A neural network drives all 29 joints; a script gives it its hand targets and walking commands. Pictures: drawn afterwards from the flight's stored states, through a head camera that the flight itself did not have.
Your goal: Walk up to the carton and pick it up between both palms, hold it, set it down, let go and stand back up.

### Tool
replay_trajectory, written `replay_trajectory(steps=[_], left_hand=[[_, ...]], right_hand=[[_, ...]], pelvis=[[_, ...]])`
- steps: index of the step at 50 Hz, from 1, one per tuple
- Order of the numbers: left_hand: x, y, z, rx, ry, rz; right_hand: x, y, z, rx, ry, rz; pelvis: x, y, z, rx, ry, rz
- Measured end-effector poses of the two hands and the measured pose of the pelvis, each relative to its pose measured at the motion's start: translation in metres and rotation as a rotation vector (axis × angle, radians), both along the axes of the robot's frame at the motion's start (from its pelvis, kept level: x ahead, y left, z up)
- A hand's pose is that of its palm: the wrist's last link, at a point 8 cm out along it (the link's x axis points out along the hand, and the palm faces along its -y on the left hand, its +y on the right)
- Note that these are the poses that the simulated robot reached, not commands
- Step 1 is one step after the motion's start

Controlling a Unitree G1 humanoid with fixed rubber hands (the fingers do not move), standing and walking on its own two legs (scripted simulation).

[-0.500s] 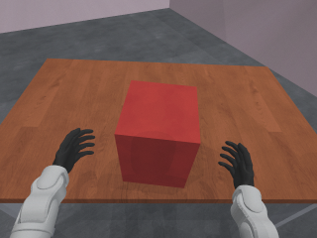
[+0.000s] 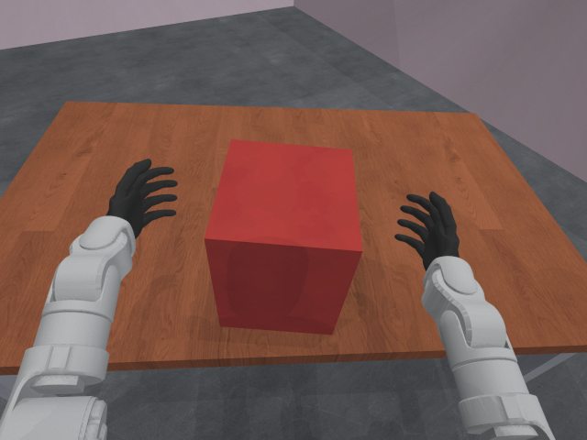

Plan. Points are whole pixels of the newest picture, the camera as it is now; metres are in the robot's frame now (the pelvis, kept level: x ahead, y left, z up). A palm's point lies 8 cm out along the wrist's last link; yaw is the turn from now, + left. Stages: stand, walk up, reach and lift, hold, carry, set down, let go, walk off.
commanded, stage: reach and lift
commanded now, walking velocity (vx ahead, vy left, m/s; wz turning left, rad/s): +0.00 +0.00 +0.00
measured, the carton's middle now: (283, 241) +0.43 +0.01 -0.01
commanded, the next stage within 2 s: none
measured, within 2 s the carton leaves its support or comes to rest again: neither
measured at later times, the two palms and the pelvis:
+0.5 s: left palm (141, 159) +0.43 +0.22 +0.16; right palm (433, 192) +0.40 -0.18 +0.15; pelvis +0.00 +0.00 +0.00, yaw +1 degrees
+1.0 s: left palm (160, 193) +0.43 +0.20 +0.10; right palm (407, 218) +0.40 -0.16 +0.09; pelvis +0.00 -0.01 -0.01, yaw +2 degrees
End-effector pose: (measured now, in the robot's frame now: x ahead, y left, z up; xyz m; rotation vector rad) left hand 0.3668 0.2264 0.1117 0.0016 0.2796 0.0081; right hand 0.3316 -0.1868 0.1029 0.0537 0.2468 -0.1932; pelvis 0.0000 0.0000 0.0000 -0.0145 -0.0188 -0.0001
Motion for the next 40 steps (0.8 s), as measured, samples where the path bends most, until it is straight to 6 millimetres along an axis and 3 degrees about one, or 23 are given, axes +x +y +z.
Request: replay_trajectory(steps=[15,32,36,40], left_hand=[[0.044,-0.008,0.030,0.000,0.003,-0.004],[0.076,-0.014,0.054,0.008,-0.009,0.001],[0.081,-0.014,0.052,0.022,-0.014,0.004],[0.080,-0.017,0.039,0.019,-0.005,0.006]], right_hand=[[0.044,0.002,0.028,0.008,0.007,0.000],[0.084,0.008,0.058,-0.010,0.005,-0.001],[0.085,0.011,0.056,-0.012,0.013,-0.002],[0.084,0.015,0.040,-0.018,0.036,-0.002]], pelvis=[[0.000,-0.001,-0.001,-0.005,0.044,0.012],[0.004,-0.007,-0.001,-0.011,0.082,0.028],[0.005,-0.008,-0.001,-0.010,0.087,0.028],[0.005,-0.008,-0.002,-0.012,0.089,0.031]])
